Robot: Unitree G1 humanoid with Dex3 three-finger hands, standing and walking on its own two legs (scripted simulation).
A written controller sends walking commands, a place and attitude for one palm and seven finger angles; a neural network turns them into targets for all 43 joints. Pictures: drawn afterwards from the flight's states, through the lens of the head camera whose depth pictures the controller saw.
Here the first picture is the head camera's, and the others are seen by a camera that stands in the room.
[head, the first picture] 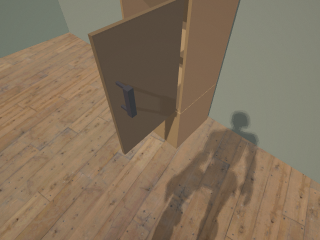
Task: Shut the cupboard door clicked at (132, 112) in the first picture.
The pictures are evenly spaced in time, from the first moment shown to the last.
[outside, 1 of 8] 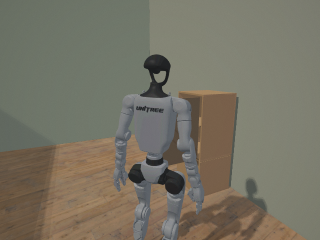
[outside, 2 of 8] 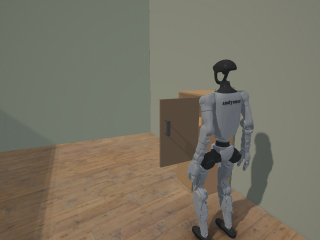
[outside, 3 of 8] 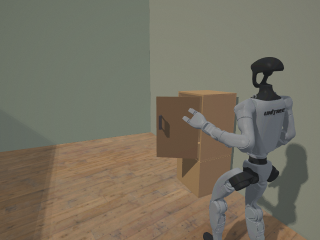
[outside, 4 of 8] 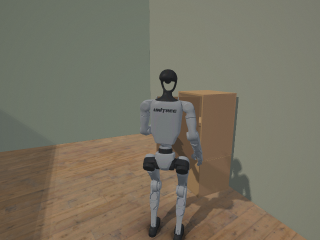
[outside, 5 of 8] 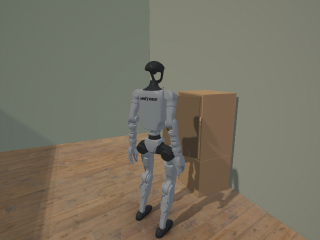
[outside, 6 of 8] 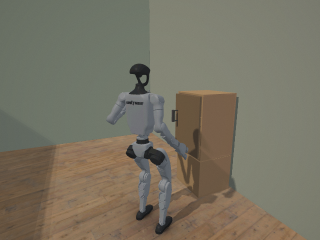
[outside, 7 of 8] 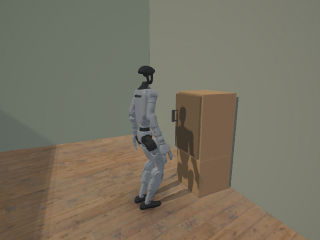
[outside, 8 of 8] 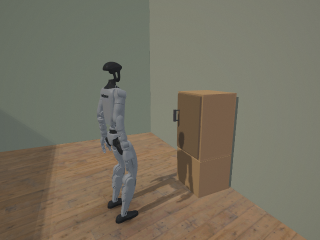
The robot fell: no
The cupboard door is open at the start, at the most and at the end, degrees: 91 91 0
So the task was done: yes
